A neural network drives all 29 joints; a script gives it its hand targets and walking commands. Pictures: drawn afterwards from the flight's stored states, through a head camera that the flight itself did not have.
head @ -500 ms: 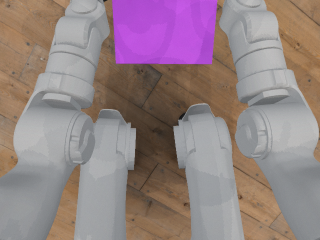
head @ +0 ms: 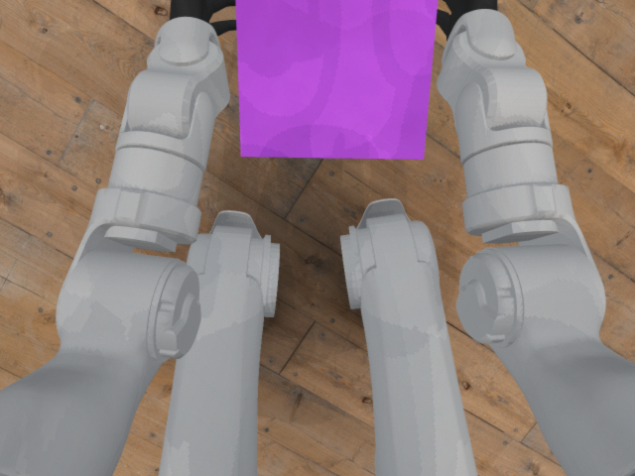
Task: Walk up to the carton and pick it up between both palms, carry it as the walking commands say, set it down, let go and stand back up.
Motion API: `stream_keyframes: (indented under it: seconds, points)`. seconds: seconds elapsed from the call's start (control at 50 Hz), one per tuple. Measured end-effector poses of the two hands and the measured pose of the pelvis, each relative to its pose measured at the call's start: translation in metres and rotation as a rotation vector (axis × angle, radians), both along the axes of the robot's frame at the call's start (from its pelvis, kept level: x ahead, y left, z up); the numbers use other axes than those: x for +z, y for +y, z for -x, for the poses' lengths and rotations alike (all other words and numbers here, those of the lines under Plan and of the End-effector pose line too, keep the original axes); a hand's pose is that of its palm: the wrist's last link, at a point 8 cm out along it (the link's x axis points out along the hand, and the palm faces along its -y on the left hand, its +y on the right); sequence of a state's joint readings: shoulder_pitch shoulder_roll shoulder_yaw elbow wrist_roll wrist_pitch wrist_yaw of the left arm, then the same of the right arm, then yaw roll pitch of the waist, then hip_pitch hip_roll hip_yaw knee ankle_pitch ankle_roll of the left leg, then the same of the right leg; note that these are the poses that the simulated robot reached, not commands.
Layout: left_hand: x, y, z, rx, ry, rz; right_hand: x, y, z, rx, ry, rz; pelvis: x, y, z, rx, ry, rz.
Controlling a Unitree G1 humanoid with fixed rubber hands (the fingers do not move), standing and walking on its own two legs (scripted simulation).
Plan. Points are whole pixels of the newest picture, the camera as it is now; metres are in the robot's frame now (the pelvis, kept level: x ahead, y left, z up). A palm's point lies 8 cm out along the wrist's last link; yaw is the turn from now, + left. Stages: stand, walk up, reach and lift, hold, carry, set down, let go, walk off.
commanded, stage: reach and lift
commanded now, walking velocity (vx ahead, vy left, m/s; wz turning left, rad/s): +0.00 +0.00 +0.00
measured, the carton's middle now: (327, 57) +0.51 -0.04 -0.21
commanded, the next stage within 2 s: none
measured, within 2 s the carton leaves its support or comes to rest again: neither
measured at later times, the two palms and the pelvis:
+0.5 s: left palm (172, 21) +0.50 +0.08 -0.07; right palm (516, 13) +0.49 -0.17 -0.06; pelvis -0.03 +0.00 +0.04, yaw -1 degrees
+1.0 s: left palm out of the picture +0.49 +0.09 +0.00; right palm out of the picture +0.48 -0.16 +0.01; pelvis -0.03 +0.01 +0.09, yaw -1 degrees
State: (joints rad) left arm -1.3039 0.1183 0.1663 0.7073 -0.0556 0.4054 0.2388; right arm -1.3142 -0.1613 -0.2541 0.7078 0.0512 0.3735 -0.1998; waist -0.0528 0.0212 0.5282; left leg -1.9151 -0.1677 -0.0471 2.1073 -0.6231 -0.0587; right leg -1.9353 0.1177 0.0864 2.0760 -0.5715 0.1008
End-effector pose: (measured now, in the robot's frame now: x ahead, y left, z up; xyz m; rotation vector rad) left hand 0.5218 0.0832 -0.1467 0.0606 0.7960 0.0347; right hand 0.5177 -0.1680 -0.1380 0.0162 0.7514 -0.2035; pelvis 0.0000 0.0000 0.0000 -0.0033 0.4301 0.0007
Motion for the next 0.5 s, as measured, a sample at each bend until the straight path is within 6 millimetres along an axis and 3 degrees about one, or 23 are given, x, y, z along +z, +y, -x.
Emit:
stream_keyframes:
  seconds: [0.14, 0.28, 0.5]
  points:
    - [0.037, -0.002, -0.004, 0.023, -0.057, 0.037, 0.040, -0.002, -0.002, 0.003, -0.059, 0.025, 0.013, -0.004, 0.012, -0.001, -0.029, -0.011]
    - [0.059, -0.004, 0.002, 0.013, -0.083, 0.018, 0.066, -0.004, -0.001, -0.001, -0.083, 0.017, 0.024, -0.005, 0.023, -0.011, -0.043, -0.010]
    - [0.079, -0.001, 0.022, -0.004, -0.038, -0.005, 0.079, -0.001, 0.024, -0.007, -0.035, 0.007, 0.039, -0.002, 0.030, -0.022, -0.077, -0.024]
